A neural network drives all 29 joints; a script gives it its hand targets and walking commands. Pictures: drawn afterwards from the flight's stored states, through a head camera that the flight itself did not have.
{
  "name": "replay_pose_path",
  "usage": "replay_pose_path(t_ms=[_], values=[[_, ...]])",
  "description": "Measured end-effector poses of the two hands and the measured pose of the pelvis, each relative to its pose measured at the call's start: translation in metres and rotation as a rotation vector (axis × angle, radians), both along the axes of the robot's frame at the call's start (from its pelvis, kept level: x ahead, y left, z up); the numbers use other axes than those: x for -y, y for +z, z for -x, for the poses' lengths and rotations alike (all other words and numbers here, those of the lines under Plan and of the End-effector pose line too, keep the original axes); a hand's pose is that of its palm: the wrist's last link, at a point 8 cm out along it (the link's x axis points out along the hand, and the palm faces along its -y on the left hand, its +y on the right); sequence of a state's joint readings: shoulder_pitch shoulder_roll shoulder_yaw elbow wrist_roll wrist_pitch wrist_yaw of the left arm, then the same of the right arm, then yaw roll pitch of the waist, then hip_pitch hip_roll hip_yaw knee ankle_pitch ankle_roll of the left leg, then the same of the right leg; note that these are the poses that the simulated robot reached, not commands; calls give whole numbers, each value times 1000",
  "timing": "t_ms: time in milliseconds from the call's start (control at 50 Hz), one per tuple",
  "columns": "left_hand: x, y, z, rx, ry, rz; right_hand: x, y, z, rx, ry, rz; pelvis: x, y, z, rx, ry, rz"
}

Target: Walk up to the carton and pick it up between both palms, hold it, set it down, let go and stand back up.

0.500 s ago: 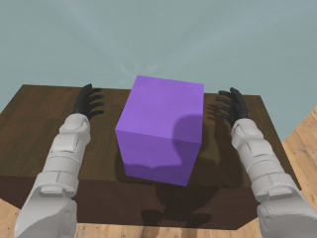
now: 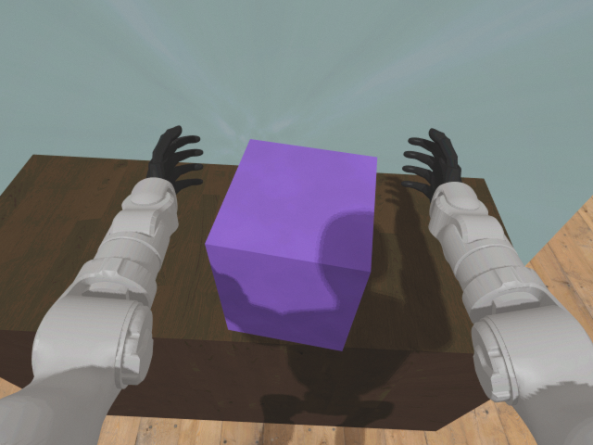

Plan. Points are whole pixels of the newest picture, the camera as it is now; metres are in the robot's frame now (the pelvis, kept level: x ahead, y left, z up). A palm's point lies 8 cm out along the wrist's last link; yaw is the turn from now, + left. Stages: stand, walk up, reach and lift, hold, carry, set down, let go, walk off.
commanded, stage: reach and lift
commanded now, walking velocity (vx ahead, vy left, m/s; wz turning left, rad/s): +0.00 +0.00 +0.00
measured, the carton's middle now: (297, 249) +0.44 +0.05 -0.01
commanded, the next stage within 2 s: none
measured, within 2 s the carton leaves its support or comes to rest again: neither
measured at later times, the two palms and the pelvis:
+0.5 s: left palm (160, 235) +0.41 +0.26 +0.03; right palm (412, 233) +0.46 -0.13 +0.04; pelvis -0.02 +0.02 -0.02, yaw +0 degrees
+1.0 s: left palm (199, 245) +0.43 +0.21 -0.01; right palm (397, 242) +0.46 -0.11 +0.01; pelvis -0.01 +0.01 -0.03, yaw +1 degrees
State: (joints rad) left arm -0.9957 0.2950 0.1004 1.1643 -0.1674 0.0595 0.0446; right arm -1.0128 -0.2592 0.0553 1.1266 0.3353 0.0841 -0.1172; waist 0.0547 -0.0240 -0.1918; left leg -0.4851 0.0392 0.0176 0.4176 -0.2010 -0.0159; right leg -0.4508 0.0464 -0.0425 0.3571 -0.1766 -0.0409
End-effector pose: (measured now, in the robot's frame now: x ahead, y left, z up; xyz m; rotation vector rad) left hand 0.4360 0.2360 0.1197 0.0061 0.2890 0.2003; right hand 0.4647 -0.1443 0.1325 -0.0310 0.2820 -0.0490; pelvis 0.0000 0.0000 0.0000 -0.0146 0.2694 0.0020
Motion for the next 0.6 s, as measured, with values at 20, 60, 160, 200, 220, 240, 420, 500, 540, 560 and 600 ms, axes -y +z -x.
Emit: replay_pose_path(t_ms=[20,60,160,200,220,240,420,500,540,560,600], values=[[-1,-4,1,0,1,-1,0,-4,0,-3,2,4,0,0,0,-4,0,0],[-3,-13,3,0,4,-3,-1,-13,2,-8,7,8,0,-1,0,-13,0,-1],[-12,-41,13,-9,20,-7,-6,-43,7,-23,27,7,-2,-4,1,-53,3,-1],[-16,-52,18,-18,30,-8,-9,-55,9,-30,34,4,-4,-5,2,-74,5,0],[-18,-58,20,-22,35,-9,-11,-61,10,-33,37,2,-4,-6,3,-85,7,1],[-19,-63,22,-26,39,-9,-12,-67,10,-35,40,0,-5,-7,4,-97,8,2],[-24,-87,25,-23,51,-16,-18,-92,10,-18,42,-6,-13,-17,14,-197,16,15],[-21,-91,23,-21,38,-19,-15,-95,8,-16,39,2,-15,-21,17,-220,14,17],[-18,-94,21,-22,31,-19,-13,-96,7,-19,38,8,-16,-23,19,-228,12,17],[-17,-95,21,-22,28,-18,-12,-97,6,-20,38,11,-16,-24,19,-232,11,17],[-15,-98,19,-21,23,-17,-11,-99,6,-22,39,15,-16,-26,19,-241,9,16]])
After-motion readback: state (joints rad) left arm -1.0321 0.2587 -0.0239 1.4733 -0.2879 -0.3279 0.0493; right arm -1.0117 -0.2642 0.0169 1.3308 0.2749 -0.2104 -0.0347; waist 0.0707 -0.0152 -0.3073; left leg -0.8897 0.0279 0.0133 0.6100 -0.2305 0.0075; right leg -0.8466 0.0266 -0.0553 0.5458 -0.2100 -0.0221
